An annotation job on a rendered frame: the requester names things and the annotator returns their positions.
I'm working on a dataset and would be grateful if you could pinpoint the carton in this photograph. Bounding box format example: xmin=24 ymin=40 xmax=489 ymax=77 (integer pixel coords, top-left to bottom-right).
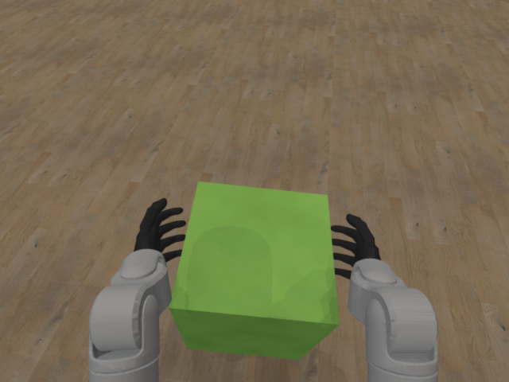
xmin=169 ymin=181 xmax=340 ymax=360

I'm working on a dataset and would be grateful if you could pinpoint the robot right forearm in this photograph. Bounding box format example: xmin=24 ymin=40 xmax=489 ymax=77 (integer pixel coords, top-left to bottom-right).
xmin=348 ymin=259 xmax=439 ymax=382

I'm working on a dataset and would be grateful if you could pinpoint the robot right hand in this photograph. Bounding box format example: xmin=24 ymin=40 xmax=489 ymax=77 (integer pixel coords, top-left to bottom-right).
xmin=331 ymin=214 xmax=381 ymax=279

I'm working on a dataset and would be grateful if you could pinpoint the robot left hand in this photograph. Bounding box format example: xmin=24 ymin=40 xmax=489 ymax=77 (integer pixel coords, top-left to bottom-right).
xmin=134 ymin=198 xmax=186 ymax=263

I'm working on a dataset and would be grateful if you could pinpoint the robot left forearm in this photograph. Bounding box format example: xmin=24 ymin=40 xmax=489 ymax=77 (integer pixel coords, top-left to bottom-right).
xmin=88 ymin=249 xmax=172 ymax=382

